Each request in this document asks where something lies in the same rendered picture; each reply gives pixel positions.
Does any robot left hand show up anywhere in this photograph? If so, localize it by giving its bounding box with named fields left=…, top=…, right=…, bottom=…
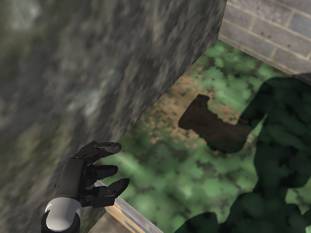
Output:
left=54, top=141, right=130, bottom=209

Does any robot left forearm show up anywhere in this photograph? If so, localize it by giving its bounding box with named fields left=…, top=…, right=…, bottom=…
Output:
left=38, top=197, right=82, bottom=233

